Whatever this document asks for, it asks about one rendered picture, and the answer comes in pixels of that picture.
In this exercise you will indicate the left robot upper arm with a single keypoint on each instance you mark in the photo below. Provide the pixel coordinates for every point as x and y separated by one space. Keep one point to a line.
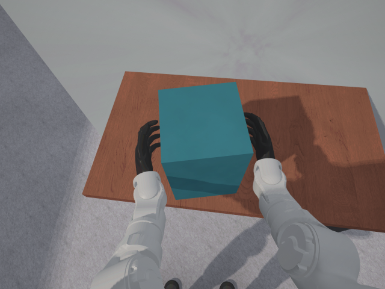
136 272

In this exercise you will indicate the robot right hand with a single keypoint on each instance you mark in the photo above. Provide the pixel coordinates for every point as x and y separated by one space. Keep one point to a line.
261 140

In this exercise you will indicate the right robot upper arm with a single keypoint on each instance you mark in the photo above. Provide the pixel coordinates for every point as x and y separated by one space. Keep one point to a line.
319 258

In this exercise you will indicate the robot left forearm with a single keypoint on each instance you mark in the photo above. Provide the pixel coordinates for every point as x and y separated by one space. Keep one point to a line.
145 230

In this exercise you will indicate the robot right forearm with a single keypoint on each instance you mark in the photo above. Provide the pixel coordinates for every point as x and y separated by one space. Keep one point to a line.
277 206

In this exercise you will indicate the robot left hand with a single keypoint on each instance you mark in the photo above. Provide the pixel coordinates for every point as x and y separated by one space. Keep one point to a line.
143 150

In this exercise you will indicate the carton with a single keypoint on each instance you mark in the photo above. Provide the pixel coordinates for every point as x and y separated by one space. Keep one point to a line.
205 144

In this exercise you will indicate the table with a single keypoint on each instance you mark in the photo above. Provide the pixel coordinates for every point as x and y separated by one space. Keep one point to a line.
325 137

